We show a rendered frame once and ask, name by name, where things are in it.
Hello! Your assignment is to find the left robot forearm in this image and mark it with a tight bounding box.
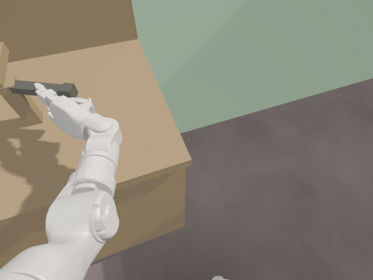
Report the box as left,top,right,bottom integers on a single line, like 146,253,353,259
45,113,122,238

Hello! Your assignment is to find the tap lever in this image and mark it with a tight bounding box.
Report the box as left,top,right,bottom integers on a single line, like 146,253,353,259
9,80,79,98

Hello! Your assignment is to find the robot left upper arm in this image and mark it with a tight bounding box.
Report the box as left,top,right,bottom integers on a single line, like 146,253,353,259
0,190,119,280

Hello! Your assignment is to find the robot left hand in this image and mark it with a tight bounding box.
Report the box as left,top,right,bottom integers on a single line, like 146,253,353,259
34,83,95,139

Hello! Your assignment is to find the counter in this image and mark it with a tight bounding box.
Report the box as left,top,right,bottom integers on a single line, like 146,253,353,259
0,0,192,269

